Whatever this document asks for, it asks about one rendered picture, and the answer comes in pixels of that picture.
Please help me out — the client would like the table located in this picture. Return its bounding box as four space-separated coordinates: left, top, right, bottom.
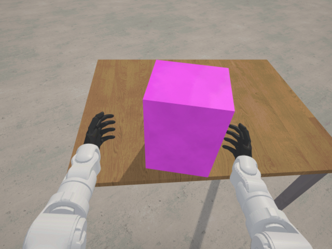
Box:
67 60 332 210

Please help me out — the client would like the robot right hand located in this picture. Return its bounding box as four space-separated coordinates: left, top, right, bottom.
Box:
222 123 252 159

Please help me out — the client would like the robot right upper arm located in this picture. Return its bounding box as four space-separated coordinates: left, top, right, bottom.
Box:
251 231 312 249

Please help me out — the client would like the robot right forearm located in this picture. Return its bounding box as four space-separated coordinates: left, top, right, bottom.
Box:
230 156 313 249

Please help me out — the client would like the robot left upper arm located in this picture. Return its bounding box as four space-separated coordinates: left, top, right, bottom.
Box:
25 213 87 249

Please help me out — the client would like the robot left forearm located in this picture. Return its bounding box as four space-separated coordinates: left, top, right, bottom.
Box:
22 144 101 249

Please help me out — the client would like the robot left hand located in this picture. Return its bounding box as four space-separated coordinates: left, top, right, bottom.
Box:
84 112 115 149

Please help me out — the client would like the carton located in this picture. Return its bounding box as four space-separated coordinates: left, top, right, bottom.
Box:
143 60 235 177

